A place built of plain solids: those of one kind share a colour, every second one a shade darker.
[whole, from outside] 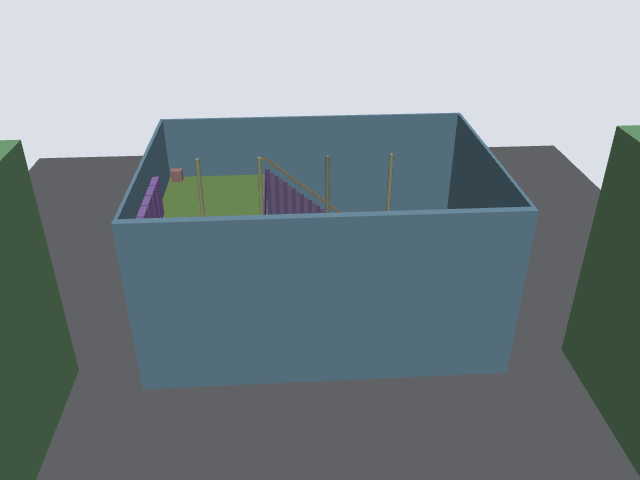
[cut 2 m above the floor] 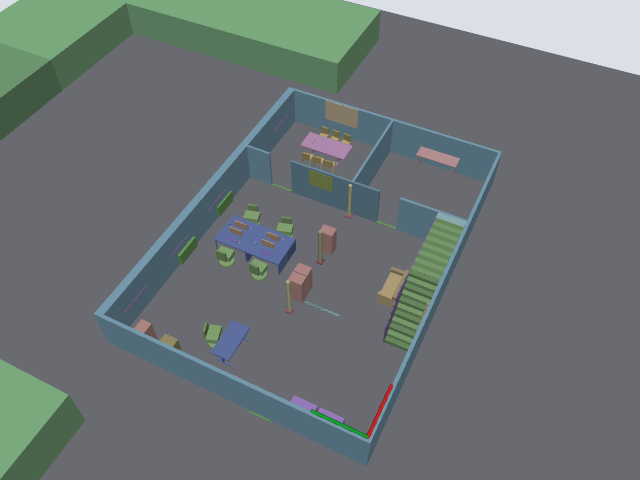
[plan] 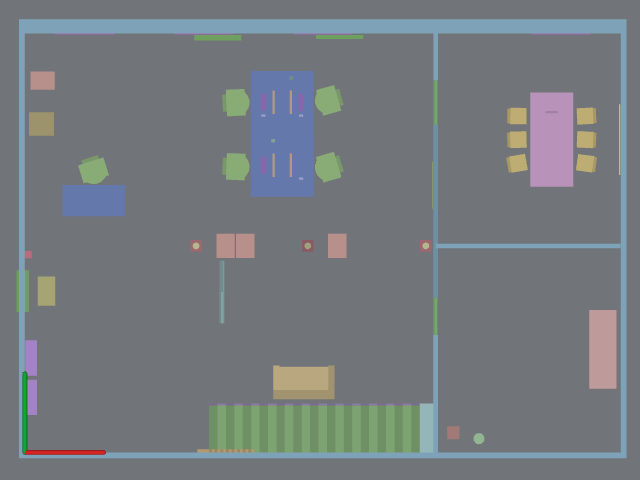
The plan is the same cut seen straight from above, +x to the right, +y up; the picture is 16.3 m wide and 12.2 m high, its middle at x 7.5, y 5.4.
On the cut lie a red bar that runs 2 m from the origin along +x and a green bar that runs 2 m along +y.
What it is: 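An old warehouse or works floor of two storeys fitted out as an office in the 2010s; 15.1 x 10.7 m, the upper floor cut back to a gallery 5.11 m deep at the east end, 4.68 m up; the hall 7.82 m high; one straight stair of 26 risers of 0.180 m along the south wall, 1.11 m clear between its wall rail and its guard; guards 0.95 m over the nosings and 1.06 m on the gallery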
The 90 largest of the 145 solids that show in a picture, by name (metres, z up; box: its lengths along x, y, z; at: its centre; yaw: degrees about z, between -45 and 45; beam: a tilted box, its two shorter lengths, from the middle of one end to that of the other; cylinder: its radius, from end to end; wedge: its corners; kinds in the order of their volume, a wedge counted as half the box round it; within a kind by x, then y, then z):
{
 "ring_works_1": {"box": [6.0, 14.49, 10.58], "at": [-6.09, 16.89, 5.24]},
 "ring_works_2": {"box": [8.36, 6.0, 7.61], "at": [7.55, 26.64, 3.75]},
 "ring_works_3": {"box": [7.7, 6.0, 7.78], "at": [15.58, 26.64, 3.84]},
 "ring_works_4": {"box": [6.0, 14.49, 10.57], "at": [21.23, 16.89, 5.24]},
 "wall_1": {"box": [0.15, 10.95, 7.87], "at": [-0.07, 5.33, 3.88]},
 "wall_2": {"box": [15.44, 0.15, 7.87], "at": [7.57, -0.07, 3.88]},
 "wall_3": {"box": [15.44, 0.36, 7.87], "at": [7.57, 10.83, 3.88]},
 "wall_4": {"box": [0.12, 2.98, 4.43], "at": [10.44, 1.49, 2.17]},
 "wall_5": {"box": [0.12, 4.39, 4.43], "at": [10.44, 6.13, 2.17]},
 "wall_6": {"box": [0.12, 1.2, 4.43], "at": [10.44, 10.05, 2.17]},
 "wall_7": {"box": [4.7, 0.12, 4.43], "at": [12.79, 5.25, 2.17]},
 "wall_8": {"box": [0.15, 10.95, 7.87], "at": [15.21, 5.33, 3.88]},
 "gallery_level_1": {"box": [5.11, 10.66, 0.3], "at": [12.59, 5.33, 4.53]},
 "main_steps_1": {"box": [0.22, 1.2, 0.23], "at": [4.79, 0.6, 0.07]},
 "main_steps_2": {"box": [0.22, 1.2, 0.41], "at": [5.0, 0.6, 0.15]},
 "main_steps_3": {"box": [0.22, 1.2, 0.59], "at": [5.22, 0.6, 0.24]},
 "main_steps_4": {"box": [0.22, 1.2, 0.77], "at": [5.43, 0.6, 0.34]},
 "main_steps_5": {"box": [0.22, 1.2, 0.95], "at": [5.64, 0.6, 0.42]},
 "main_steps_6": {"box": [0.22, 1.2, 1.13], "at": [5.86, 0.6, 0.52]},
 "main_steps_7": {"box": [0.22, 1.2, 1.31], "at": [6.07, 0.6, 0.6]},
 "main_steps_8": {"box": [0.22, 1.2, 1.49], "at": [6.29, 0.6, 0.69]},
 "main_steps_9": {"box": [0.22, 1.2, 1.67], "at": [6.5, 0.6, 0.79]},
 "main_steps_10": {"box": [0.22, 1.2, 1.85], "at": [6.71, 0.6, 0.88]},
 "main_steps_11": {"box": [0.22, 1.2, 2.03], "at": [6.93, 0.6, 0.96]},
 "main_steps_12": {"box": [0.22, 1.2, 2.21], "at": [7.14, 0.6, 1.05]},
 "main_steps_13": {"box": [0.22, 1.2, 2.39], "at": [7.36, 0.6, 1.15]},
 "main_steps_14": {"box": [0.22, 1.2, 2.57], "at": [7.57, 0.6, 1.24]},
 "main_steps_15": {"box": [0.22, 1.2, 2.75], "at": [7.79, 0.6, 1.32]},
 "main_steps_16": {"box": [0.22, 1.2, 2.93], "at": [8.0, 0.6, 1.42]},
 "main_steps_17": {"box": [0.22, 1.2, 3.11], "at": [8.21, 0.6, 1.5]},
 "main_steps_18": {"box": [0.22, 1.2, 3.29], "at": [8.43, 0.6, 1.59]},
 "main_steps_19": {"box": [0.22, 1.2, 3.47], "at": [8.64, 0.6, 1.69]},
 "main_steps_20": {"box": [0.22, 1.2, 3.65], "at": [8.86, 0.6, 1.77]},
 "main_steps_21": {"box": [0.22, 1.2, 3.83], "at": [9.07, 0.6, 1.86]},
 "main_steps_22": {"box": [0.22, 1.2, 4.01], "at": [9.28, 0.6, 1.96]},
 "main_steps_23": {"box": [0.22, 1.2, 4.19], "at": [9.5, 0.6, 2.04]},
 "main_steps_24": {"box": [0.22, 1.2, 4.37], "at": [9.71, 0.6, 2.13]},
 "main_steps_25": {"box": [0.22, 1.2, 4.55], "at": [9.93, 0.6, 2.23]},
 "shelf_1": {"box": [0.3, 0.9, 1.95], "at": [0.16, 1.4, 0.93]},
 "shelf_2": {"box": [0.3, 0.9, 1.95], "at": [0.16, 2.4, 0.93]},
 "shelf_3": {"box": [0.3, 0.9, 1.95], "at": [14.98, 4.65, 5.61]},
 "shelf_4": {"box": [0.3, 0.9, 1.95], "at": [14.98, 5.65, 5.61]},
 "shelf_5": {"box": [0.3, 0.9, 1.95], "at": [14.98, 6.65, 5.61]},
 "shelf_6": {"box": [0.3, 0.9, 1.95], "at": [14.98, 7.65, 5.61]},
 "main_back_fill_1": {"box": [0.35, 1.25, 4.44], "at": [10.21, 0.62, 2.16]},
 "filing_cabinet_1": {"box": [0.62, 0.47, 1.37], "at": [0.45, 9.45, 0.64]},
 "filing_cabinet_2": {"box": [0.47, 0.62, 1.37], "at": [5.1, 5.25, 0.64]},
 "filing_cabinet_3": {"box": [0.47, 0.62, 1.37], "at": [5.6, 5.25, 0.64]},
 "filing_cabinet_4": {"box": [0.47, 0.62, 1.37], "at": [7.94, 5.25, 0.64]},
 "filing_cabinet_5": {"box": [0.56, 0.42, 0.65], "at": [14.69, 0.45, 4.95]},
 "sofa_1": {"box": [0.16, 0.86, 0.65], "at": [6.39, 1.78, 0.28]},
 "sofa_2": {"box": [1.56, 0.24, 0.83], "at": [7.09, 1.47, 0.36]},
 "sofa_3": {"box": [1.24, 0.65, 0.37], "at": [7.09, 1.85, 0.24]},
 "sofa_4": {"box": [0.16, 0.86, 0.65], "at": [7.79, 1.78, 0.28]},
 "post_1": {"cylinder": 0.09, "from": [4.35, 5.25, 0.0], "to": [4.35, 5.25, 7.82]},
 "post_2": {"cylinder": 0.09, "from": [7.19, 5.25, 0.0], "to": [7.19, 5.25, 7.82]},
 "post_3": {"cylinder": 0.09, "from": [10.19, 5.25, 0.0], "to": [10.19, 5.25, 7.82]},
 "post_4": {"cylinder": 0.09, "from": [12.87, 5.25, 4.68], "to": [12.87, 5.25, 7.82]},
 "main_guard_1": {"box": [0.22, 0.05, 3.56], "at": [7.57, 1.22, 1.73]},
 "main_guard_2": {"box": [0.22, 0.05, 3.74], "at": [7.78, 1.22, 1.82]},
 "main_guard_3": {"box": [0.22, 0.05, 3.92], "at": [8.0, 1.22, 1.91]},
 "main_guard_4": {"box": [0.22, 0.05, 4.1], "at": [8.21, 1.22, 2.0]},
 "main_guard_5": {"box": [0.22, 0.05, 4.28], "at": [8.43, 1.22, 2.09]},
 "main_guard_6": {"box": [0.22, 0.05, 4.46], "at": [8.64, 1.22, 2.18]},
 "main_guard_7": {"box": [0.22, 0.05, 4.64], "at": [8.85, 1.22, 2.27]},
 "main_guard_8": {"box": [0.22, 0.05, 4.82], "at": [9.07, 1.22, 2.36]},
 "main_guard_9": {"box": [0.22, 0.05, 5.0], "at": [9.28, 1.22, 2.45]},
 "main_guard_10": {"box": [0.22, 0.05, 5.18], "at": [9.5, 1.22, 2.54]},
 "main_guard_11": {"box": [0.22, 0.05, 5.36], "at": [9.71, 1.22, 2.63]},
 "main_guard_12": {"box": [0.22, 0.05, 5.54], "at": [9.92, 1.22, 2.72]},
 "gallery_guard_1": {"box": [0.05, 9.46, 1.11], "at": [10.05, 5.92, 5.19]},
 "desk_1": {"box": [1.6, 0.8, 0.07], "at": [1.75, 6.4, 0.69]},
 "desk_2": {"box": [0.8, 1.6, 0.07], "at": [6.14, 7.3, 0.69]},
 "desk_3": {"box": [0.8, 1.6, 0.07], "at": [6.14, 8.9, 0.69]},
 "desk_4": {"box": [0.8, 1.6, 0.07], "at": [6.94, 7.3, 0.69]},
 "desk_5": {"box": [0.8, 1.6, 0.07], "at": [6.94, 8.9, 0.69]},
 "task_chair_1": {"box": [0.68, 0.48, 0.26], "at": [1.74, 7.17, 0.58], "yaw": 17.6},
 "task_chair_2": {"cylinder": 0.33, "from": [1.75, 7.15, 0.0], "to": [1.75, 7.15, 0.1]},
 "task_chair_3": {"box": [0.48, 0.68, 0.26], "at": [5.36, 7.26, 0.58], "yaw": -2.2},
 "task_chair_4": {"box": [0.48, 0.68, 0.26], "at": [5.36, 8.89, 0.58], "yaw": 2.8},
 "task_chair_5": {"box": [0.48, 0.68, 0.26], "at": [7.72, 7.25, 0.58], "yaw": 16.5},
 "task_chair_6": {"box": [0.48, 0.68, 0.26], "at": [7.72, 8.95, 0.58], "yaw": 15.5},
 "printer_1": {"box": [0.64, 0.6, 1.09], "at": [0.42, 8.35, 0.49]},
 "meeting_table_1": {"box": [1.1, 2.4, 0.07], "at": [13.39, 7.95, 0.7]},
 "radiator_1": {"box": [1.2, 0.14, 0.6], "at": [4.9, 10.54, 0.42]},
 "radiator_2": {"box": [1.2, 0.1, 0.6], "at": [8.0, 10.56, 0.42]},
 "water_cooler_1": {"box": [0.31, 0.33, 1.03], "at": [10.89, 0.5, 0.47]},
 "whiteboard_1": {"box": [0.04, 1.8, 1.25], "at": [15.12, 7.95, 1.48]},
 "bar_table_1": {"box": [0.7, 2.0, 0.06], "at": [14.69, 2.62, 1.05]},
 "extinguisher_hold_1": {"box": [0.2, 0.19, 1.16], "at": [0.08, 5.03, 1.07]}
}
